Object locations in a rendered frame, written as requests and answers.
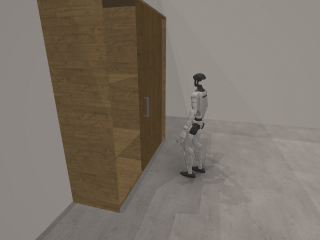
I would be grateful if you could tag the robot left upper arm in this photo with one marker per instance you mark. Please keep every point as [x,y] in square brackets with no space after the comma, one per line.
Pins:
[194,102]

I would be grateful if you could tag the robot left forearm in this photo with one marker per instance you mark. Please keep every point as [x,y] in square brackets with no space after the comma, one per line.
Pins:
[189,121]

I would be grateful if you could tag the right robot foot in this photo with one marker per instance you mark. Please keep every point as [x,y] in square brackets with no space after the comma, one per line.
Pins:
[196,168]

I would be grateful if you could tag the right robot thigh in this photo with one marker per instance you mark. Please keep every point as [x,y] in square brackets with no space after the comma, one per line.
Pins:
[197,146]

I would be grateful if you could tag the handle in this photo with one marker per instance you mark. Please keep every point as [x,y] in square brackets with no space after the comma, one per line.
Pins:
[147,105]
[164,87]

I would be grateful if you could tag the robot left hand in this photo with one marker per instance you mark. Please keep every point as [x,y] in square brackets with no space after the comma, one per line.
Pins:
[181,135]

